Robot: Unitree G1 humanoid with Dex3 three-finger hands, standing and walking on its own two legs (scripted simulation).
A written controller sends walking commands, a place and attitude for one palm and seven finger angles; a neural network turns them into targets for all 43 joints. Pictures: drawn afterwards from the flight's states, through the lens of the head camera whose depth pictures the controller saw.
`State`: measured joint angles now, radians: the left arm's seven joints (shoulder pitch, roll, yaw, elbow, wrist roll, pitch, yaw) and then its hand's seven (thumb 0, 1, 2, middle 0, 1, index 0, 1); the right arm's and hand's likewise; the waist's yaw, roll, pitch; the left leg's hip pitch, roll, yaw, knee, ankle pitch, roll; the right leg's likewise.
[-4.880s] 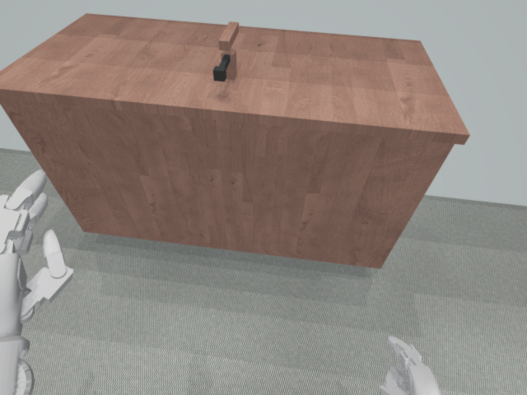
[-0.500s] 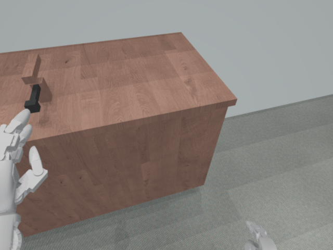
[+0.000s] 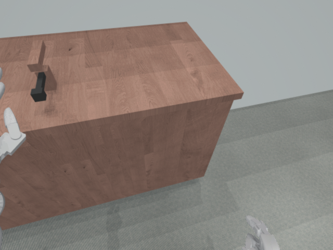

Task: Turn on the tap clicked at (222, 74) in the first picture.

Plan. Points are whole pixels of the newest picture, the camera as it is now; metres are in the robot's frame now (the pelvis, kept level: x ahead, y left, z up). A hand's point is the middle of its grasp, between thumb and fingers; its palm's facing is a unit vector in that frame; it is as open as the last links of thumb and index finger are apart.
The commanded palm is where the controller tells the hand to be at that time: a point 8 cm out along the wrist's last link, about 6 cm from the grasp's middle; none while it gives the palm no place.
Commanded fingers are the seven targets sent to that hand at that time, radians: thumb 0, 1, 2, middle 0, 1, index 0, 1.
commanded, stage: look again from close up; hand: left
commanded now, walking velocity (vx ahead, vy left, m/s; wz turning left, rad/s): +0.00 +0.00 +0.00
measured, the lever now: (38, 94) +0.46 +0.42 +0.09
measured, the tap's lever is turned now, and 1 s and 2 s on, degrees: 0 0 0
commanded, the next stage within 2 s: shuffle to correct the standing spot in 0.12 s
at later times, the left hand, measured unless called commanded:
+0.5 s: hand (33, 128) +0.28 +0.30 +0.16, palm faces +0.40 -0.85 -0.34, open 7.4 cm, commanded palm +0.22 +0.33 +0.18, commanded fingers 0.00 0.90 0.90 -0.20 -0.30 -0.20 -0.30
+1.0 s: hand (37, 112) +0.32 +0.31 +0.17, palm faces +0.42 -0.83 -0.37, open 7.4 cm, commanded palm +0.26 +0.35 +0.18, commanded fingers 0.00 0.90 0.90 -0.20 -0.30 -0.20 -0.30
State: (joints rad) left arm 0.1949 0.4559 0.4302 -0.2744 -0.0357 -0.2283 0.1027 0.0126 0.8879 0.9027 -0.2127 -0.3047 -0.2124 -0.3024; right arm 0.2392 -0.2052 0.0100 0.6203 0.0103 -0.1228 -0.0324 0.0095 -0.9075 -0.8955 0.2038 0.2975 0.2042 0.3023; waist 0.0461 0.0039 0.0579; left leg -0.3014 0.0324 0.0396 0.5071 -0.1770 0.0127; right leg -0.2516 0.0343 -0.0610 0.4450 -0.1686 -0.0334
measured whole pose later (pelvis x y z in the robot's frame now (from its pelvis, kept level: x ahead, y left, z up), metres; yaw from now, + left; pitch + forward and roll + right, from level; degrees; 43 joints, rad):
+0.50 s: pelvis +0.07 +0.05 +0.00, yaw +1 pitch +1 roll -2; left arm 0.38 0.36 0.35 -0.45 -0.03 -0.23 0.10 0.01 0.89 0.90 -0.21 -0.30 -0.20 -0.30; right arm 0.19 -0.18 0.04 0.55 -0.02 -0.13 0.00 0.01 -0.90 -0.90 0.21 0.30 0.21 0.30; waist 0.02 -0.03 0.02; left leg -0.26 -0.04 0.06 0.55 -0.30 0.08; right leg -0.22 -0.03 -0.02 0.50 -0.29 0.02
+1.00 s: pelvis +0.10 +0.06 -0.02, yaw +0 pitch -2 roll +0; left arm 0.40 0.36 0.40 -0.48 -0.04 -0.23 0.12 0.01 0.89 0.90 -0.21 -0.30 -0.21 -0.30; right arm 0.21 -0.19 -0.03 0.58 0.00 -0.07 0.00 0.01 -0.91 -0.90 0.20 0.30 0.20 0.30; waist -0.01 -0.02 0.07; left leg -0.22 -0.06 0.11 0.64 -0.39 0.11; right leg -0.41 -0.03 0.01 1.14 -0.49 0.00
